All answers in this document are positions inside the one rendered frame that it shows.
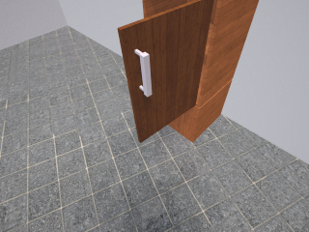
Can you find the handle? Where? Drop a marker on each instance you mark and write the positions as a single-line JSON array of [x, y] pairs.
[[146, 72]]

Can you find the cupboard door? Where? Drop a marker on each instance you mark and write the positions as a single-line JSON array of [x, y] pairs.
[[176, 41]]

